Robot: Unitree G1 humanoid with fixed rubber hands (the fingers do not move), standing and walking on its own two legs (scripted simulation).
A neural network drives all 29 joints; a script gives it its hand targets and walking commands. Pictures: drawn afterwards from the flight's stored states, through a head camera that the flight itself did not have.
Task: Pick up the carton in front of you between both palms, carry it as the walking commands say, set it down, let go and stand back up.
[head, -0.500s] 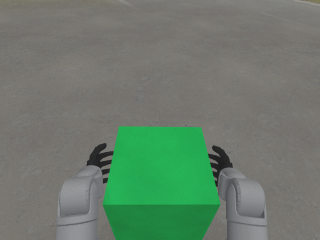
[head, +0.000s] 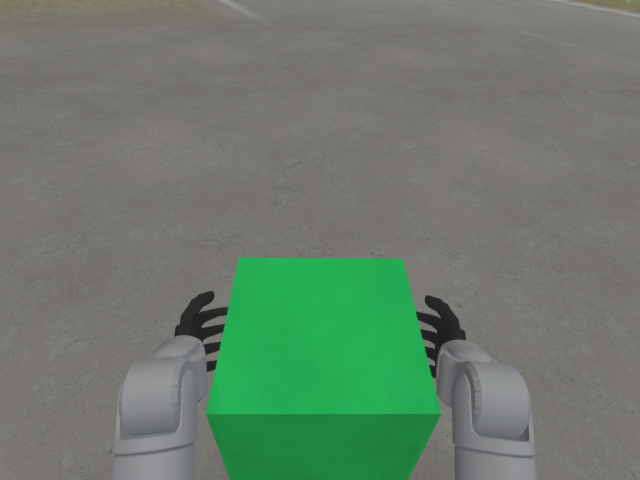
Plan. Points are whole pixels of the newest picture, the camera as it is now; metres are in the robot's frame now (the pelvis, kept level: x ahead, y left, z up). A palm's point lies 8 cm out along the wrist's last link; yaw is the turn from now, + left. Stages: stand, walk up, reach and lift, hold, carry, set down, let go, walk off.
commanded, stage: carry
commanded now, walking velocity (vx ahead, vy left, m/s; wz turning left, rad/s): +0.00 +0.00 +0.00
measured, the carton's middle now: (319, 381) +0.27 +0.00 +0.02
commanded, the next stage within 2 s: hold in 1.12 s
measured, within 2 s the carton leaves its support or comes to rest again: neither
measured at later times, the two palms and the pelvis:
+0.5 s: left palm (195, 384) +0.24 +0.15 +0.05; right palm (444, 387) +0.24 -0.15 +0.05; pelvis -0.03 +0.00 +0.00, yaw +0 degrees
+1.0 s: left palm (201, 377) +0.26 +0.15 +0.04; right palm (443, 381) +0.25 -0.15 +0.04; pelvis -0.03 +0.00 +0.00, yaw +0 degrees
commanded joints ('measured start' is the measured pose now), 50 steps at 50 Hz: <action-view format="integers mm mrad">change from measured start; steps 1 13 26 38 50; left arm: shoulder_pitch -473 -456 -498 -532 -514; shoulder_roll -887 -852 -807 -909 -879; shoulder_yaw -712 -658 -462 -490 -492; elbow -16 79 334 390 353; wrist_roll -385 -294 -120 -122 -132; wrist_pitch -24 -200 -468 -564 -520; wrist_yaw -258 -258 -256 -276 -272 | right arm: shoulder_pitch -481 -463 -510 -541 -528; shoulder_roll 905 869 825 921 895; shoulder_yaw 706 650 449 473 482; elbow -19 80 330 385 345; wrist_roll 383 290 121 120 132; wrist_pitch -25 -198 -464 -561 -516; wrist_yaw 254 258 261 279 275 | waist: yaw -1 -2 -1 0 -1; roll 6 6 11 16 10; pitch -135 -142 -146 -210 -178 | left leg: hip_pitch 112 104 93 128 112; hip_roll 113 109 111 118 116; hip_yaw -123 -126 -134 -130 -126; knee -77 -97 -109 -86 -85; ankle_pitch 237 151 110 195 192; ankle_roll -1 1 0 4 -3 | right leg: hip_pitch -23 -44 -62 -38 -46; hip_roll -100 -96 -90 -88 -90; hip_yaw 94 100 103 103 106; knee -97 -108 -107 -80 -87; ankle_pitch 188 121 94 146 153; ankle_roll -18 -26 -32 -32 -31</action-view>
